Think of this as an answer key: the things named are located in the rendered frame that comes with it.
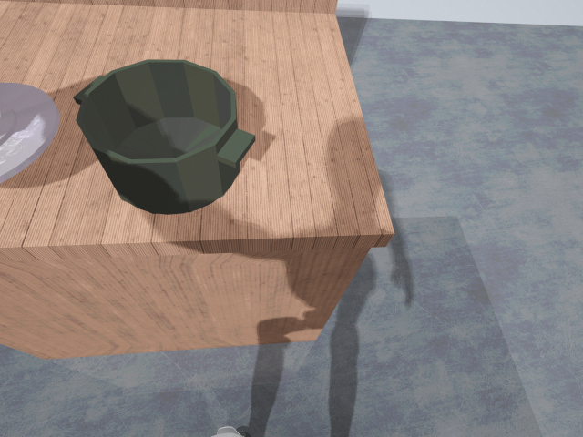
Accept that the table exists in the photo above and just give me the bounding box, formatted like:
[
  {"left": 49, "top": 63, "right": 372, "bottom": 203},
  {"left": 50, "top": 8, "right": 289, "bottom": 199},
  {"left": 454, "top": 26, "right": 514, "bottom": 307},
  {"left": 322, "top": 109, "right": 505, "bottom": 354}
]
[{"left": 0, "top": 0, "right": 394, "bottom": 360}]

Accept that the pot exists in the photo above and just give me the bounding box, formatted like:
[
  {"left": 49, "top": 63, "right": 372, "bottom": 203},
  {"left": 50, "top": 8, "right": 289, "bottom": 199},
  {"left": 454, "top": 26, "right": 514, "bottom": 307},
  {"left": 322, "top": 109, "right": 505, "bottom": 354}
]
[{"left": 73, "top": 59, "right": 255, "bottom": 215}]

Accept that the lid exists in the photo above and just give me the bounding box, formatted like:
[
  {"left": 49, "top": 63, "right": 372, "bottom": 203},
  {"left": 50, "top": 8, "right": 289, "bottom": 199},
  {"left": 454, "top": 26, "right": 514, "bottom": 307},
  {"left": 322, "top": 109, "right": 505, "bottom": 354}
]
[{"left": 0, "top": 83, "right": 60, "bottom": 184}]

